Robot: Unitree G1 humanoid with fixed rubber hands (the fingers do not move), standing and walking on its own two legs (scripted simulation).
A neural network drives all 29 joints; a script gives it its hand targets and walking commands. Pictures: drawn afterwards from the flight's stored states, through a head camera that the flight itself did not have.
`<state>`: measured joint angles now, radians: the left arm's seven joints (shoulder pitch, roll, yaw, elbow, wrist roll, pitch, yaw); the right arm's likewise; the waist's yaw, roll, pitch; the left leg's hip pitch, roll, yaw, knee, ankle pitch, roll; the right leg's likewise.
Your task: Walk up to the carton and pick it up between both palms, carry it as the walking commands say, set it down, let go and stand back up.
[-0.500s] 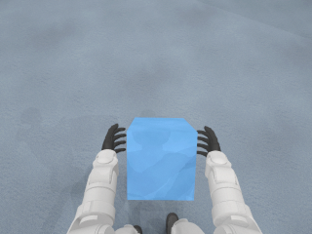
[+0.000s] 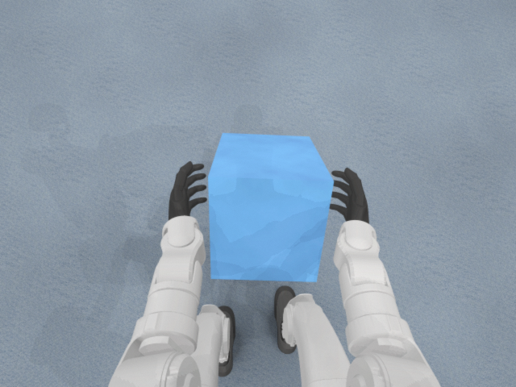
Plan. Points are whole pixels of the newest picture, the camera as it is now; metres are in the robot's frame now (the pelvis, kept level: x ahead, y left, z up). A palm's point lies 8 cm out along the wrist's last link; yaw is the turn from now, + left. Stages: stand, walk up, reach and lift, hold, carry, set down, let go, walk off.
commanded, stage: set down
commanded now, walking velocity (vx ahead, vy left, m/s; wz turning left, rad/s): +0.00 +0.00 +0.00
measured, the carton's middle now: (265, 200) +0.42 -0.02 -0.23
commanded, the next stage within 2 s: none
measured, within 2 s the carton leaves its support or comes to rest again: neither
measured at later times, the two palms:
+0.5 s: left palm (191, 208) +0.40 +0.12 -0.18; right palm (335, 208) +0.39 -0.15 -0.18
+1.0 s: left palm (202, 200) +0.43 +0.11 -0.25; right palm (329, 197) +0.43 -0.16 -0.26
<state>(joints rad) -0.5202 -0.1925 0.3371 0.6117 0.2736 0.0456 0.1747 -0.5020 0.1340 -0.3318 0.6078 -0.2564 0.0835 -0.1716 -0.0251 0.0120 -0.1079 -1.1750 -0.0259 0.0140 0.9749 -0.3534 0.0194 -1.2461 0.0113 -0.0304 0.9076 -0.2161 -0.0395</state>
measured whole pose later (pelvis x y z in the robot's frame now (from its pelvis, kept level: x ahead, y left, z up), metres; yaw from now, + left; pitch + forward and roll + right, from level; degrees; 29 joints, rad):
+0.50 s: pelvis -0.01 +0.00 -0.07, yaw +0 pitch +41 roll +1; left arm -0.66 -0.14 0.33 0.66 0.18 0.03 0.23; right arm -0.65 0.10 -0.31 0.62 -0.17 0.08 -0.21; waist -0.03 0.01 -0.14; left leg -1.54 -0.03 0.01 1.29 -0.47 0.02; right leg -1.62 0.01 -0.03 1.22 -0.32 -0.04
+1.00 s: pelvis -0.03 +0.00 -0.14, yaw +1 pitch +47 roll +2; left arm -0.88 -0.09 0.33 0.67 0.18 0.13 0.25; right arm -0.90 -0.01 -0.32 0.72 -0.17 0.14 -0.18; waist -0.03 0.01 -0.14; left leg -1.86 -0.03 0.01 1.57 -0.53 0.01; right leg -1.94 0.01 -0.03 1.49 -0.37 -0.04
